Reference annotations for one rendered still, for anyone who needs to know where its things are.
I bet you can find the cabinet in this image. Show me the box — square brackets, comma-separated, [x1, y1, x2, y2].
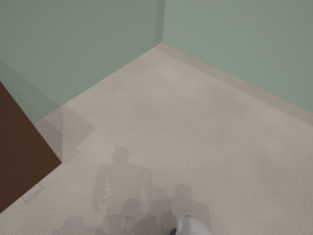
[0, 81, 62, 213]

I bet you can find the right robot thigh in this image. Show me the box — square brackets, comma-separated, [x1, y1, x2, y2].
[176, 216, 212, 235]

